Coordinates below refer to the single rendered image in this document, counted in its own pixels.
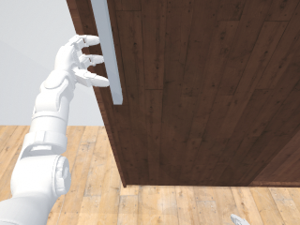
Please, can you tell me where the robot left upper arm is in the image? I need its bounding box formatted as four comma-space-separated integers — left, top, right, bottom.
0, 155, 71, 225

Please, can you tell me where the robot right hand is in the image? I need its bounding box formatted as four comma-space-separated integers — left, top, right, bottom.
231, 214, 249, 225

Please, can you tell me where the robot left forearm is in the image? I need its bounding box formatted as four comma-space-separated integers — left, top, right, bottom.
10, 69, 76, 196

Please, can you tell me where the handle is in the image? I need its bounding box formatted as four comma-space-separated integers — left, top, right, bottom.
91, 0, 123, 105

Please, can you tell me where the wardrobe door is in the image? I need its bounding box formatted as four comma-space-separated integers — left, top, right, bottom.
75, 0, 300, 188
252, 130, 300, 182

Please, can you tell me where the robot left hand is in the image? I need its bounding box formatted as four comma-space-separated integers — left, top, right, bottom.
53, 35, 110, 88

